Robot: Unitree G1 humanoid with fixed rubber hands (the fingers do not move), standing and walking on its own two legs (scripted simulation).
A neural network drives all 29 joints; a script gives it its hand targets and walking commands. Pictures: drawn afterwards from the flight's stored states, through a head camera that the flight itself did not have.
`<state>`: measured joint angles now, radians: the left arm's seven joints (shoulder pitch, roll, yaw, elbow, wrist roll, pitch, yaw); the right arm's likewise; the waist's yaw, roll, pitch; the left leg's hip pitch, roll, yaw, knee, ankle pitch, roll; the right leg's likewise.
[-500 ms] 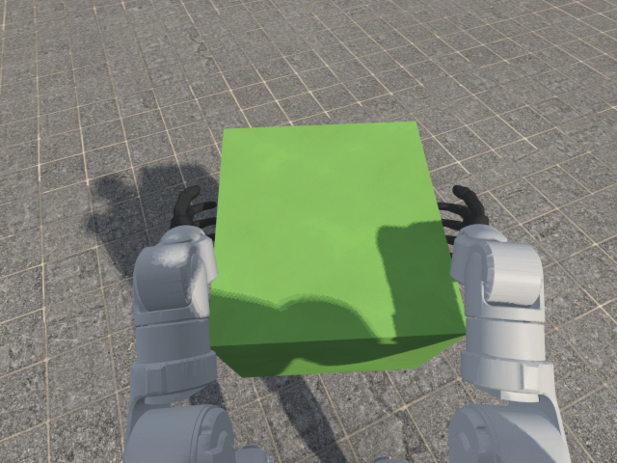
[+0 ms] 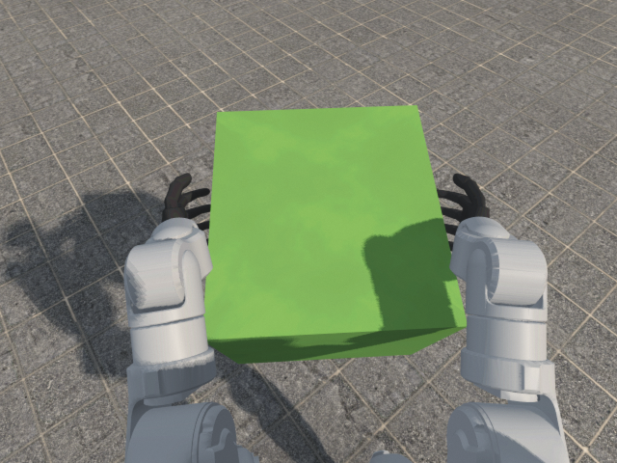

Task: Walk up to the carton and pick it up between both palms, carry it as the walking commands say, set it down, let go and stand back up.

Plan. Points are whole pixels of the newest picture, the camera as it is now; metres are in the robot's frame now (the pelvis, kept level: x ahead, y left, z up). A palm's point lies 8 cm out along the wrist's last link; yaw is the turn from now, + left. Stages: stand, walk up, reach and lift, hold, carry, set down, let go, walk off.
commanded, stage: carry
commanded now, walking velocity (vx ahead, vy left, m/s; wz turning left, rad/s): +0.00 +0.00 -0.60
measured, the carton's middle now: (321, 243) +0.40 +0.01 +0.02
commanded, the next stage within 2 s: none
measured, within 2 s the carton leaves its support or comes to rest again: neither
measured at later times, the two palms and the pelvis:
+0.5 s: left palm (291, 255) +0.31 +0.04 +0.13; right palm out of the picture +0.25 -0.29 +0.13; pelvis -0.01 -0.08 +0.02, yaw -8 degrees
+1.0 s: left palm (296, 182) +0.42 +0.04 +0.13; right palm (591, 226) +0.35 -0.29 +0.13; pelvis +0.13 -0.08 +0.02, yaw -9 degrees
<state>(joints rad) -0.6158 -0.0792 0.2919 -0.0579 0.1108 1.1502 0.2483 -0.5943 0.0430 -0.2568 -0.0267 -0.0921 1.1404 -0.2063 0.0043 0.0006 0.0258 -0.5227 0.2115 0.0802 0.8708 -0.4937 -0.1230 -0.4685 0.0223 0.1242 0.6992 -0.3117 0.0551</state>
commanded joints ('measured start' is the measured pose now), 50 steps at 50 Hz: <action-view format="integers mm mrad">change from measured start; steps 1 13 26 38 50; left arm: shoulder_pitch -646 -456 -71 19 -34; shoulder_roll -995 -1019 -946 -1027 -1009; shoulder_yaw -685 -778 -764 -783 -863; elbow -87 -335 -217 -430 -465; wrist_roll -437 -415 -368 -407 -432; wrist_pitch -28 4 52 25 72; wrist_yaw -276 -289 -305 -349 -351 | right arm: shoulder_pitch -868 -500 -316 -221 -155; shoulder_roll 1046 1077 949 1094 1040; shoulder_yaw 737 744 826 941 891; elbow -293 -389 -466 -611 -611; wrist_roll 446 450 397 458 442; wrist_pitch -43 5 72 73 98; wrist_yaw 210 252 262 274 291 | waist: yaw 17 -15 26 26 -18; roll -284 250 -254 -277 63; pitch -675 -614 -465 -480 -425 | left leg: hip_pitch -150 634 -107 46 620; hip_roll -174 226 -217 -246 113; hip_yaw -58 -323 63 -7 -209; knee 174 -597 -6 -289 -587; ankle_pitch -130 141 -67 316 296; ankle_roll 11 301 84 95 331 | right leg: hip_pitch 625 -170 609 511 -177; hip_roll -205 -24 -349 -277 -121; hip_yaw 298 -85 412 124 -205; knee -55 153 -345 -411 164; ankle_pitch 1172 -103 365 434 -192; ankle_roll -154 -60 -182 -140 -15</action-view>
